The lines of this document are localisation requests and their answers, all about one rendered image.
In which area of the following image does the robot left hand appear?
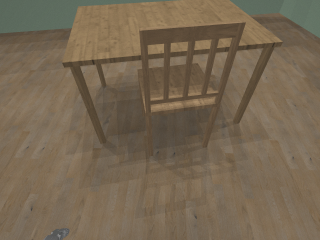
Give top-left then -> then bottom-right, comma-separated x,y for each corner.
43,228 -> 70,240

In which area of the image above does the chair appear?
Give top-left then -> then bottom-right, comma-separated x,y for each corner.
137,20 -> 246,157

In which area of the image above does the table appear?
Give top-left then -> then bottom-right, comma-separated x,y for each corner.
62,0 -> 283,144

